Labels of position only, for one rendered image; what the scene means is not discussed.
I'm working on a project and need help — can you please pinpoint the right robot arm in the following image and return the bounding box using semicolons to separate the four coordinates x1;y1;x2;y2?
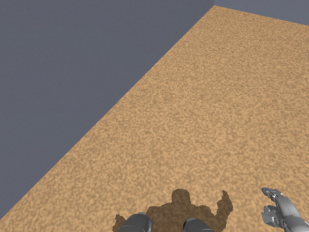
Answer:
283;216;309;232

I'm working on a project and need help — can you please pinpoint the right robot hand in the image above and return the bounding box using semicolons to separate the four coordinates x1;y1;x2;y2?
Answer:
261;188;302;229

